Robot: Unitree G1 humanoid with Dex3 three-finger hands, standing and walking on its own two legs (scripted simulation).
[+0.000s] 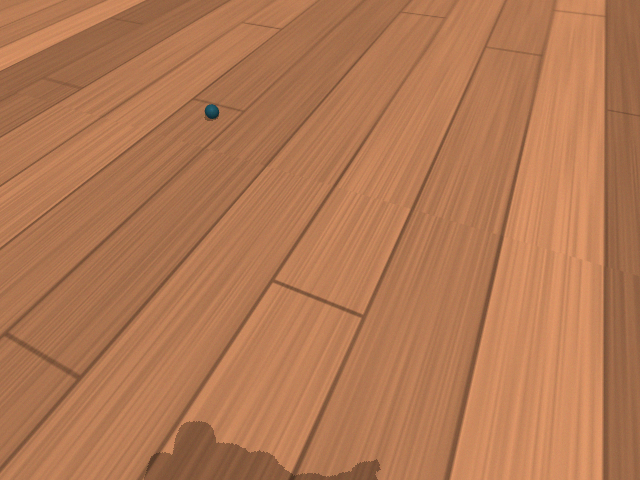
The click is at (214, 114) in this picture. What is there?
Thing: free ball
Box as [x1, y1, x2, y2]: [205, 104, 218, 118]
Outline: 210,104 206,106 205,113 208,117 214,118 218,114 218,109 216,106
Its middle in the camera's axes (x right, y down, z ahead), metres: -0.62 -0.73 +2.26
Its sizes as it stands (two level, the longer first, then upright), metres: 0.082 0.082 0.082
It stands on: the floor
